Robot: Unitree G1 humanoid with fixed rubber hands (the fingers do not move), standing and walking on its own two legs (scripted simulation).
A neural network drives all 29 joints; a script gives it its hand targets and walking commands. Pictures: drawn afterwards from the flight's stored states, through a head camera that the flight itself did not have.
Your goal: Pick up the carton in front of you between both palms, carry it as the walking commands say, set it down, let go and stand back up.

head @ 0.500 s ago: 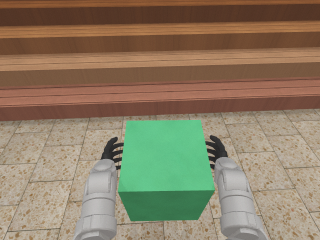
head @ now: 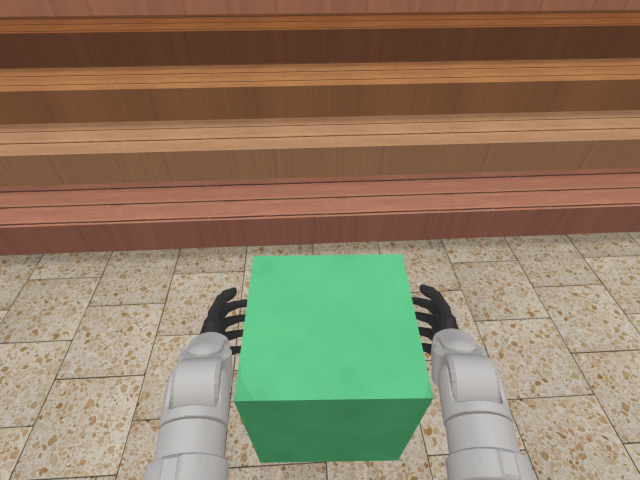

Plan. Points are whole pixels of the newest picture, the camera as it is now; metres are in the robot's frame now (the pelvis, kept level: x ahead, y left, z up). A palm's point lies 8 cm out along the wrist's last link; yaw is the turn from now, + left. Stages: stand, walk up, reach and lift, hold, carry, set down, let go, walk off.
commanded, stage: reach and lift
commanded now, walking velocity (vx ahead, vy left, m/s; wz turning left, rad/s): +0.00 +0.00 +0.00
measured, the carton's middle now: (328, 362) +0.29 +0.00 -0.05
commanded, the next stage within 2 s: hold in 0.08 s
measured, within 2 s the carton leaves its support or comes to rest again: neither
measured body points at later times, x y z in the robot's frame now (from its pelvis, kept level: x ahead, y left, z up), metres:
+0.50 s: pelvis -0.02 +0.00 +0.00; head -0.05 +0.00 +0.45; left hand +0.28 +0.15 +0.03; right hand +0.28 -0.15 +0.03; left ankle +0.02 +0.13 -0.74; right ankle +0.00 -0.13 -0.74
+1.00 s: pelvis -0.01 +0.00 +0.00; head -0.04 +0.00 +0.45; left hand +0.29 +0.15 +0.03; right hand +0.29 -0.15 +0.04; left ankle +0.02 +0.13 -0.74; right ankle +0.00 -0.13 -0.74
